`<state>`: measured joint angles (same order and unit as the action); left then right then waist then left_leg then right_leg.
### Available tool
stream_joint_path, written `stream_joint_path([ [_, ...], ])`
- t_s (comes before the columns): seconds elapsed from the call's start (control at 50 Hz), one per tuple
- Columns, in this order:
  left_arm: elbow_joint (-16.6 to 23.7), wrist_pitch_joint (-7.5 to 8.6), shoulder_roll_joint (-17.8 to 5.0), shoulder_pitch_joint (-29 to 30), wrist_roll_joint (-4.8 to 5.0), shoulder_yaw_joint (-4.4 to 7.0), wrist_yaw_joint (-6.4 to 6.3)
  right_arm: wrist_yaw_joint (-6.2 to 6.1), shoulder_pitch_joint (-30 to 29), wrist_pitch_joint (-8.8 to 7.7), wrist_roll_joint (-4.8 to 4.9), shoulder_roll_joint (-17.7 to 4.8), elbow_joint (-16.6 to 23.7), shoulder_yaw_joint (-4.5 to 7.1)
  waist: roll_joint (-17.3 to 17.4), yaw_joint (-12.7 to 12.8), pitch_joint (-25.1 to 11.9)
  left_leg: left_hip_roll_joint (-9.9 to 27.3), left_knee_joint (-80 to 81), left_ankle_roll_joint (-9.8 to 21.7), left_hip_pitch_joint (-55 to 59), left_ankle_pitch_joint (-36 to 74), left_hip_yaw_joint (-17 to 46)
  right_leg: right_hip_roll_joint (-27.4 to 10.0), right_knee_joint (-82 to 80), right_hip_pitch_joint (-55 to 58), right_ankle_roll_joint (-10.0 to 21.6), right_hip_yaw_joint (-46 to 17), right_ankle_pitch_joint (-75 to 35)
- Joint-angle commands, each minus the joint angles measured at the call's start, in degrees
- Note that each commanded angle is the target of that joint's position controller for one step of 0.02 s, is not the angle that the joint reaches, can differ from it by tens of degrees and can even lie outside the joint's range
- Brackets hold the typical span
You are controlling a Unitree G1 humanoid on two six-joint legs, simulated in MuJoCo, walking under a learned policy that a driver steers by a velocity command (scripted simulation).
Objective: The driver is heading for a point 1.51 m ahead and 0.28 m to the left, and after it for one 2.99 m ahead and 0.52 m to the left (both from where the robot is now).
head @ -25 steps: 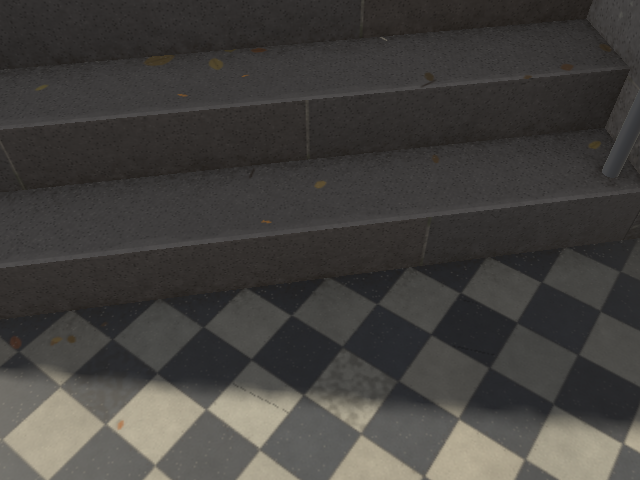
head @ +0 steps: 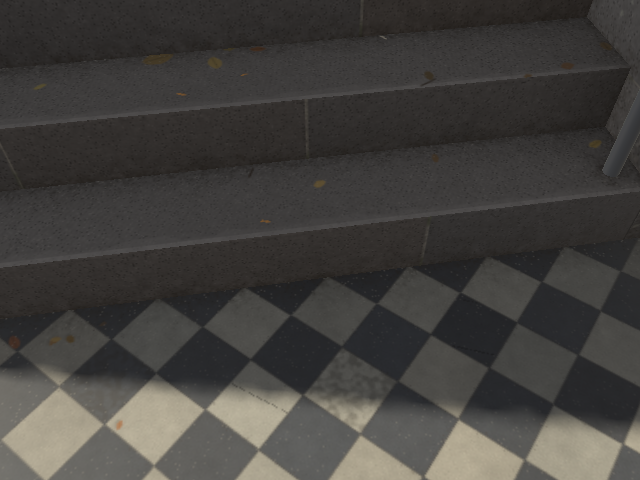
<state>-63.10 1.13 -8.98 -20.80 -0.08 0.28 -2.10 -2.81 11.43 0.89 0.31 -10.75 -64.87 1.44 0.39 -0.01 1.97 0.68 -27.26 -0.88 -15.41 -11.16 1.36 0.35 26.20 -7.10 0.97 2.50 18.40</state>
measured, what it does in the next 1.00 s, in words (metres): walks ahead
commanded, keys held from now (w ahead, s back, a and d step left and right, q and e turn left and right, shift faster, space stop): no key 0.34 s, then w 0.66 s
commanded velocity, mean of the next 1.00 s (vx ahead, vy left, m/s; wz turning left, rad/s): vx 0.22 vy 0.00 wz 0.00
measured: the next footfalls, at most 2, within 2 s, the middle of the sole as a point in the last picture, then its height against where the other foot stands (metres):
right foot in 1.14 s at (382, 477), level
left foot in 1.66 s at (271, 369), level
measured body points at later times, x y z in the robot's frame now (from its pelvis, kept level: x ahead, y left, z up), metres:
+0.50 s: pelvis +0.02 +0.01 +0.00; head +0.02 +0.01 +0.45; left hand -0.04 +0.24 -0.16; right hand +0.04 -0.24 -0.16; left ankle +0.02 +0.12 -0.71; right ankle -0.05 -0.10 -0.74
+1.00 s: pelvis +0.22 +0.05 +0.00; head +0.24 +0.06 +0.45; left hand +0.41 +0.28 -0.11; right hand +0.13 -0.18 -0.14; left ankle +0.09 +0.14 -0.74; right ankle +0.41 -0.11 -0.69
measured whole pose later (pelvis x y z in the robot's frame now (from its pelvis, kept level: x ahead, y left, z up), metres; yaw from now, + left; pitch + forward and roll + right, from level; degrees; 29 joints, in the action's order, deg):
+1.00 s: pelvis +0.22 +0.05 +0.00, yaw -1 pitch +2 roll +1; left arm -50.6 4.8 -13.3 -3.2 1.6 3.1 1.2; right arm -0.8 26.9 -5.3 0.1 -9.8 -62.5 1.1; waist -2.2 -4.6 0.1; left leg -2.6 -9.1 2.4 5.7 -16.6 -4.0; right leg -6.3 40.0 -39.5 1.9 0.7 -1.2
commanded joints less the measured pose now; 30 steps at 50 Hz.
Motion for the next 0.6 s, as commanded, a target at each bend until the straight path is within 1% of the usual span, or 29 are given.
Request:
stream_joint_path([
  [0.02, 0.27, 0.18, -4.72, -5.80, 0.02, 0.80, -0.13, -0.17, 2.06, -0.29, 0.01, -5.25, 1.08, 0.77, -0.60, -0.01, 1.58, 1.03, 2.60, 2.24, 5.27, 8.44, 0.95, -2.22, -6.37, -7.56, 0.66, -2.28, -7.49],
  [0.34, 0.53, 0.27, -4.22, -6.74, 0.08, 1.01, -0.11, -0.29, 3.08, -0.33, 0.08, -4.85, 1.01, 0.85, -0.63, -0.01, 1.87, 1.08, 2.42, 2.09, 5.22, 8.58, 0.92, -2.23, -6.42, -7.55, 0.80, -2.37, -7.82],
  [0.36, -0.05, 0.19, -3.87, -7.89, 0.12, 0.98, -0.18, -0.29, 4.00, -0.29, 0.04, -4.18, 0.50, 0.70, -1.02, 0.06, 0.53, 0.18, 1.97, 2.07, 5.73, 3.21, -0.14, -1.93, -7.10, -6.96, 1.12, -2.19, -1.90],
  [0.38, -0.16, 0.01, -4.95, -8.36, 0.48, 1.42, -0.36, -0.33, 4.02, -0.25, 0.28, -4.25, 0.42, 0.81, -2.17, 0.34, 1.48, -1.64, -0.27, 2.12, 4.04, -5.38, -2.09, -2.12, -8.10, -7.54, 2.29, -3.19, 7.58],
  [0.4, 0.48, -0.10, -7.04, -7.90, 0.89, 2.10, -0.61, -0.32, 3.65, -0.43, 0.55, -4.50, 0.72, 1.04, -4.60, 0.71, 3.27, -3.52, -3.97, 2.30, 0.26, -14.23, -4.37, -4.03, -9.88, -8.28, 4.39, -6.46, 18.20],
  [0.42, 0.91, 0.05, -8.78, -8.91, 1.29, 2.70, -0.76, -0.12, 1.48, -0.99, 0.52, -4.54, 1.87, 1.11, -7.08, 1.85, 5.79, -3.97, -8.93, 2.50, -5.59, -17.21, -5.51, -8.50, -13.39, -8.04, 7.17, -12.60, 26.91],
  [0.44, 1.40, 0.53, -11.18, -9.06, 1.61, 3.56, -0.77, 0.37, -0.88, -1.97, 0.62, -3.83, 3.40, 0.92, -10.31, 2.64, 8.42, -2.42, -15.33, 3.07, -10.63, -14.68, -5.56, -15.06, -17.16, -7.58, 10.56, -20.53, 30.71],
  [0.46, 1.84, 1.17, -12.19, -8.68, 1.52, 4.14, -0.79, 0.96, -2.91, -3.04, 0.85, -3.53, 4.64, 0.80, -10.71, 3.03, 10.82, 0.56, -20.51, 3.86, -15.28, -13.57, -3.48, -19.80, -19.48, -7.28, 13.23, -25.88, 29.26],
  [0.48, 2.15, 1.88, -11.34, -8.57, 0.97, 4.13, -0.69, 1.48, -4.28, -3.91, 1.22, -4.09, 5.58, 1.03, -9.61, 3.09, 12.10, 2.67, -24.83, 4.47, -20.97, -16.24, -1.58, -21.79, -19.97, -4.14, 14.24, -27.83, 24.59],
  [0.5, 2.56, 2.47, -10.49, -7.90, 0.92, 4.06, -0.47, 1.90, -4.41, -4.66, 1.63, -4.46, 6.22, 1.21, -8.43, 2.45, 12.15, 4.47, -25.42, 5.08, -24.72, -17.34, -0.18, -21.81, -19.20, -0.49, 13.73, -26.94, 19.96],
  [0.52, 3.09, 2.76, -10.03, -6.97, 1.38, 4.05, -0.21, 2.30, -4.25, -5.38, 1.93, -4.73, 6.60, 1.30, -7.14, 1.95, 11.21, 5.26, -21.93, 5.51, -24.71, -16.90, -0.02, -20.51, -18.20, 1.83, 12.28, -24.00, 15.65],
  [0.54, 3.54, 2.79, -10.12, -6.26, 1.78, 4.13, 0.00, 2.62, -4.33, -6.00, 2.03, -4.82, 6.78, 1.42, -6.30, 1.72, 9.92, 4.79, -16.72, 5.56, -21.20, -15.61, -1.41, -18.28, -17.31, 2.04, 10.72, -19.92, 11.73],
  [0.56, 3.78, 2.66, -10.67, -5.69, 1.93, 4.24, 0.22, 2.91, -3.61, -6.38, 1.98, -4.49, 6.41, 1.54, -6.27, 1.21, 8.48, 3.09, -12.35, 5.23, -14.87, -13.38, -4.03, -15.82, -16.04, -0.31, 9.63, -15.90, 8.96],
  [0.58, 4.01, 2.38, -11.28, -4.71, 2.08, 4.33, 0.42, 3.21, -0.39, -6.50, 2.00, -3.80, 5.10, 1.70, -6.26, -0.64, 7.11, 0.91, -7.80, 4.71, -6.01, -8.86, -6.95, -13.57, -13.74, -4.94, 8.82, -12.22, 8.10],
  [0.6, 4.20, 2.16, -11.34, -4.54, 2.04, 4.28, 0.60, 3.33, 4.73, -6.37, 2.03, -3.95, 2.86, 2.25, -5.71, -2.56, 5.29, -1.93, -5.23, 3.92, 3.71, -3.54, -9.43, -11.67, -10.56, -10.01, 8.33, -9.97, 6.76],
])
